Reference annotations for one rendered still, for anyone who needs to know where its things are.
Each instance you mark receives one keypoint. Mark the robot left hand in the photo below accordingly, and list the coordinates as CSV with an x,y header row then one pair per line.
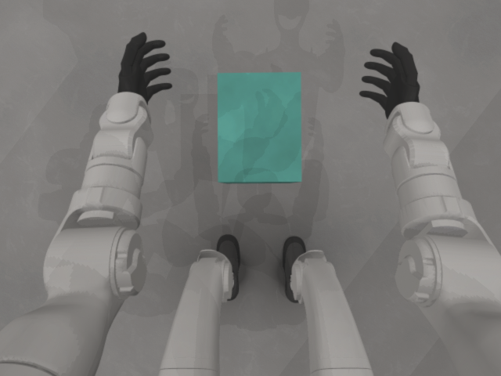
x,y
133,76

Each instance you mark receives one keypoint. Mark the carton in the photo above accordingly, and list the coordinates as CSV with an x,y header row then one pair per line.
x,y
259,127

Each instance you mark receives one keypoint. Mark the left robot upper arm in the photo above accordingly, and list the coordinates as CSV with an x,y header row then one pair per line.
x,y
89,273

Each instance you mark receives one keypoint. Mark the robot left forearm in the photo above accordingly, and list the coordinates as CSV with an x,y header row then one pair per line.
x,y
114,175

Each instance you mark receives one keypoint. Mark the robot right hand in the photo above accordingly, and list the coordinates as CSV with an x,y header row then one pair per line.
x,y
402,86

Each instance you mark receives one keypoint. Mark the robot thigh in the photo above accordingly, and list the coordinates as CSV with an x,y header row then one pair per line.
x,y
192,348
334,342

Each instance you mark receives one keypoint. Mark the robot right forearm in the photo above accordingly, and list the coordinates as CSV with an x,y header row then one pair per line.
x,y
426,185

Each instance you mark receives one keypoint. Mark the robot left thigh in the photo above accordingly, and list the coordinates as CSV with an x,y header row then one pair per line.
x,y
192,348

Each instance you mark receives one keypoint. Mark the right robot upper arm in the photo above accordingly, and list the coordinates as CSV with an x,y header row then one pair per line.
x,y
456,283

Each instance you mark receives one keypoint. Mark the robot right thigh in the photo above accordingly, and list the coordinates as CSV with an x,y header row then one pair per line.
x,y
334,342

